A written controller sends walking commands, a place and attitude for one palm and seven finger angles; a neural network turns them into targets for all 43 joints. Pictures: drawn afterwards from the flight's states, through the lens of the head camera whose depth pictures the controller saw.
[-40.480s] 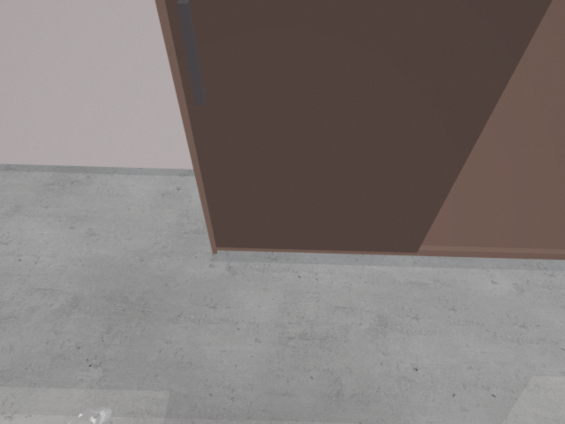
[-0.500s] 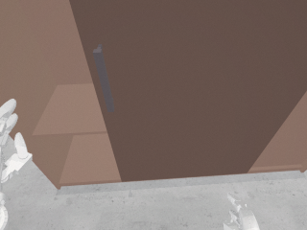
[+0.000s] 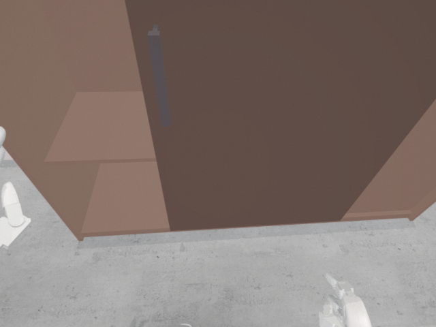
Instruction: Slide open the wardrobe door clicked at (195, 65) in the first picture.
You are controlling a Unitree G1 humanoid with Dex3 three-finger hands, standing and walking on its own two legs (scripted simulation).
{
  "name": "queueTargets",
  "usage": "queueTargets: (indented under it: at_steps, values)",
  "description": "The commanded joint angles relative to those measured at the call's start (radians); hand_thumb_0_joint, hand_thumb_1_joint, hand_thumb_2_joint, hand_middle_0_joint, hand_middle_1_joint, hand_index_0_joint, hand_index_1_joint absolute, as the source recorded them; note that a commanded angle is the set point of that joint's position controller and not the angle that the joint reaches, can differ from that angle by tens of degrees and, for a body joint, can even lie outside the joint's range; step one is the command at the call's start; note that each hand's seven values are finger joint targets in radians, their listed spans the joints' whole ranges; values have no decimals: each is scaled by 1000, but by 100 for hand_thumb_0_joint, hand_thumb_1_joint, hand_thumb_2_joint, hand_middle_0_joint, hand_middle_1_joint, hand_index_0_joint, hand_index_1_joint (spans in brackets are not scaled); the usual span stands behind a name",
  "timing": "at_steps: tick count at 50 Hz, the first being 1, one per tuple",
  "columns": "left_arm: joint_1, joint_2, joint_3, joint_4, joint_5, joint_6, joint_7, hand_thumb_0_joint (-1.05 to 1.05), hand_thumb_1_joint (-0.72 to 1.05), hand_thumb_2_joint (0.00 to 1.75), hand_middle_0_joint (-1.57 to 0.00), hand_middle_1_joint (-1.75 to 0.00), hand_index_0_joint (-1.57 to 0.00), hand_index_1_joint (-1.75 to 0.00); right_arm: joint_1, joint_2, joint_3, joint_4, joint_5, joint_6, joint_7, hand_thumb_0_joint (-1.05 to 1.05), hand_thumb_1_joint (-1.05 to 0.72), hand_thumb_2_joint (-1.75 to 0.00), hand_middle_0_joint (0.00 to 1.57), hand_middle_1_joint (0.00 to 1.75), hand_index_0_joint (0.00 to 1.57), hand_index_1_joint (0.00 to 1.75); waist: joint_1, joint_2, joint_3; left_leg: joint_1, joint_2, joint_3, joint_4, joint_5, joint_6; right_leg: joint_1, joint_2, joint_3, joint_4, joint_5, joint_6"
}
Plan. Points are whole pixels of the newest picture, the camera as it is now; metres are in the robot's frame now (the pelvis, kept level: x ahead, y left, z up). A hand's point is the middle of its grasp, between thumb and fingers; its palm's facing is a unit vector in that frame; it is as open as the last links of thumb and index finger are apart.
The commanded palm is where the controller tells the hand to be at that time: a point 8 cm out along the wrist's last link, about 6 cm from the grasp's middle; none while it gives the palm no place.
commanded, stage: step back with the hand held close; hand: left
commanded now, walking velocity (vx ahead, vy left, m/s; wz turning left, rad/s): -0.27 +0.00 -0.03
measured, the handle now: (161, 80) +0.62 +0.19 +0.13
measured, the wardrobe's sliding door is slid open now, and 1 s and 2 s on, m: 0.42 0.42 0.42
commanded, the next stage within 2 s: stop stepping back and stand still in 0.54 s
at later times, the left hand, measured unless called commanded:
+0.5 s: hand out of the picture +0.10 +0.27 +0.18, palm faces +0.48 -0.77 -0.42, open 7.4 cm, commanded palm +0.04 +0.30 +0.19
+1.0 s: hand out of the picture +0.02 +0.27 +0.18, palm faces +0.45 -0.81 -0.38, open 7.4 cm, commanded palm -0.03 +0.31 +0.19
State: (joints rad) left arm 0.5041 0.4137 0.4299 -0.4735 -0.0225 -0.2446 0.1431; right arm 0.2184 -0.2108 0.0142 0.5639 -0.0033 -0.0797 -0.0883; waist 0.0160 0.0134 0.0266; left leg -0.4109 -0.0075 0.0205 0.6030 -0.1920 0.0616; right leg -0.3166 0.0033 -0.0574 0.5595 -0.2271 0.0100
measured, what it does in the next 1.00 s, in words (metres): walks backwards: right foot, then left foot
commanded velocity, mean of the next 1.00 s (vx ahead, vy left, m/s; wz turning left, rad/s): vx -0.15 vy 0.00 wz -0.06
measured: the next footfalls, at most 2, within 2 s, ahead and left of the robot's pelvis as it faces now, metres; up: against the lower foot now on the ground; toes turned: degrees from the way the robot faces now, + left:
right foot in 0.34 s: +0.01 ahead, -0.12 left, +0.00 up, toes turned +7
left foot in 0.56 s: +0.04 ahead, +0.09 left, +0.00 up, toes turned +5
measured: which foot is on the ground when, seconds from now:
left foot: down 0.00-0.44, up 0.46-0.54, down 0.56-0.86, up 0.88-0.98, down 1.00-1.00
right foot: down 0.00-0.24, up 0.26-0.32, down 0.34-0.58, up 0.60-0.84, down 0.86-1.00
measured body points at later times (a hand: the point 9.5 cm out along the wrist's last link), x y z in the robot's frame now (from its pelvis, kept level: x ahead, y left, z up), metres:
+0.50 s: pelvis -0.08 -0.01 +0.00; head -0.07 +0.02 +0.45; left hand +0.07 +0.30 +0.20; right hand +0.11 -0.23 -0.07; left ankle +0.05 +0.08 -0.71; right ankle -0.03 -0.13 -0.73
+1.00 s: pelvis -0.17 +0.01 +0.00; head -0.20 +0.03 +0.45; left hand -0.01 +0.32 +0.20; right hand -0.03 -0.23 -0.08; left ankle -0.09 +0.09 -0.73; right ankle -0.25 -0.11 -0.73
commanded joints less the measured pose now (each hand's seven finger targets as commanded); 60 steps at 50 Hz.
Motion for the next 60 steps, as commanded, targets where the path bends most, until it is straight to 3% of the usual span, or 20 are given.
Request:
queueTargets:
  at_steps: [1, 7, 12, 16, 20, 22, 24, 27, 29, 31, 33, 39, 40, 43, 46, 50, 53, 54, 58, 60]
  values:
    - [-89, 193, 130, -228, 9, -80, 22, 0, 90, 90, -20, -30, -20, -30, -82, -154, -67, -141, -4, -74, -12, 0, -90, -90, 20, 30, 20, 30, -10, 69, -86, -277, 102, -163, -239, -473, 9, 228, -28, 142, -62, -147, -30]
    - [-84, 189, 104, -239, -13, -91, 40, 0, 90, 90, -20, -30, -20, -30, -62, -130, -53, -96, -6, -90, -8, 0, -90, -90, 20, 30, 20, 30, -26, 2, -107, -5, 36, -111, -87, -269, -42, -37, -100, 165, -193, -199, -63]
    - [-71, 192, 144, -218, 2, -98, 33, 0, 90, 90, -20, -30, -20, -30, -94, -154, -59, -115, -4, -102, -16, 0, -90, -90, 20, 30, 20, 30, 0, 222, -93, -369, 206, -319, -433, -555, 38, 313, 77, 56, 145, -92, 0]
    - [21, 204, 173, -195, -7, -104, 12, 0, 90, 90, -20, -30, -20, -30, -97, -151, -76, -127, -5, -116, 1, 0, -90, -90, 20, 30, 20, 30, 8, 160, -149, -283, 210, -257, -335, -429, 48, 309, 71, 117, 88, -31, -24]
    - [-29, 194, 120, -246, -23, -108, 9, 0, 90, 90, -20, -30, -20, -30, -90, -131, -74, -106, 4, -115, 15, 0, -90, -90, 20, 30, 20, 30, -8, 5, -158, -27, 89, -94, -137, -280, -43, 36, -33, 269, -150, -136, -77]
    - [-74, 216, 107, -255, -15, -95, 23, 0, 90, 90, -20, -30, -20, -30, -80, -116, -73, -81, 4, -105, 11, 0, -90, -90, 20, 30, 20, 30, -19, -115, -132, 150, 5, -18, 146, -204, -93, -231, -202, 415, -329, -288, -142]
    - [-119, 214, 88, -240, 0, -83, 31, 0, 90, 90, -20, -30, -20, -30, -81, -96, -61, -63, -5, -86, 14, 0, -90, -90, 20, 30, 20, 30, -27, -177, -87, 166, -10, -13, 278, -160, -91, -294, -256, 383, -326, -157, -157]
    - [-143, 226, 103, -247, -1, -72, 27, 0, 90, 90, -20, -30, -20, -30, -98, -117, -52, -69, -1, -78, -2, 0, -90, -90, 20, 30, 20, 30, -30, 34, -26, 103, 62, -102, -155, -45, -56, -181, -73, 206, -111, 34, -47]
    - [-138, 229, 142, -253, -3, -86, 20, 0, 90, 90, -20, -30, -20, -30, -110, -134, -70, -91, 3, -92, -9, 0, -90, -90, 20, 30, 20, 30, 6, 225, -134, -74, 272, -255, -310, 72, 38, 96, 82, 98, 193, -55, 6]
    - [-90, 212, 154, -224, -18, -86, -2, 0, 90, 90, -20, -30, -20, -30, -111, -140, -89, -104, -14, -115, 4, 0, -90, -90, 20, 30, 20, 30, 0, 298, -170, -255, 388, -417, -510, -462, 107, 192, 129, 129, 553, -253, 9]
    - [-77, 171, 123, -269, -22, -74, -1, 0, 90, 90, -20, -30, -20, -30, -76, -123, -96, -82, -20, -121, 22, 0, -90, -90, 20, 30, 20, 30, -1, 124, -167, -70, 335, -308, -430, -325, 81, 41, 94, 120, 520, -264, -2]
    - [-34, 152, 67, -297, -35, -20, 18, 0, 90, 90, -20, -30, -20, -30, -62, -111, -61, -93, -13, -118, 39, 0, -90, -90, 20, 30, 20, 30, -8, 252, -172, 80, 154, -125, -457, -392, -119, 235, 136, -54, -168, -305, -53]
    - [-10, 179, 89, -281, -34, -10, 19, 0, 90, 90, -20, -30, -20, -30, -56, -105, -59, -92, -12, -105, 39, 0, -90, -90, 20, 30, 20, 30, -9, 187, -173, 90, 101, -58, -358, -319, -143, 247, 91, -10, -271, -256, -78]
    - [-78, 272, 170, -291, -39, -14, 35, 0, 90, 90, -20, -30, -20, -30, -75, -88, -32, -71, -27, -69, 30, 0, -90, -90, 20, 30, 20, 30, -10, -84, -158, 138, 54, 0, 164, -69, -93, -8, -276, 301, -368, -39, -204]
    - [-89, 176, 88, -172, -38, 37, 23, 0, 90, 90, -20, -30, -20, -30, -82, -119, -59, -59, 6, -69, 15, 0, -90, -90, 20, 30, 20, 30, -29, -122, -53, 90, 46, -33, 165, -48, -81, -53, -212, 253, -301, -238, -178]
    - [-158, 199, 84, -165, -15, 10, 24, 0, 90, 90, -20, -30, -20, -30, -75, -134, -47, -51, 17, -85, -3, 0, -90, -90, 20, 30, 20, 30, -32, 40, -39, 203, 87, -57, -102, 106, -22, 30, -73, 120, -78, 124, -49]
    - [-146, 201, 84, -241, -20, -9, 26, 0, 90, 90, -20, -30, -20, -30, -86, -119, -37, -49, -17, -100, -2, 0, -90, -90, 20, 30, 20, 30, -28, 225, -64, 132, 255, -431, -445, -338, 16, 30, 49, 41, 135, -291, -16]
    - [-127, 206, 93, -247, -12, -8, 30, 0, 90, 90, -20, -30, -20, -30, -88, -118, -40, -50, -25, -100, 0, 0, -90, -90, 20, 30, 20, 30, -17, 208, -42, 16, 256, -404, -507, -498, 3, 106, 51, 37, 139, -312, -32]
    - [36, 185, 109, -244, -9, -3, 29, 0, 90, 90, -20, -30, -20, -30, -66, -117, -54, -76, -21, -82, 13, 0, -90, -90, 20, 30, 20, 30, -15, 169, -94, -120, 95, -122, -339, -423, -84, 318, 22, 31, -154, -247, -74]
    - [74, 195, 130, -235, -16, -6, 28, 0, 90, 90, -20, -30, -20, -30, -58, -103, -64, -71, -15, -64, 20, 0, -90, -90, 20, 30, 20, 30, -29, -49, -82, 0, 29, -36, 2, -221, -84, 79, -153, 279, -315, -426, -161]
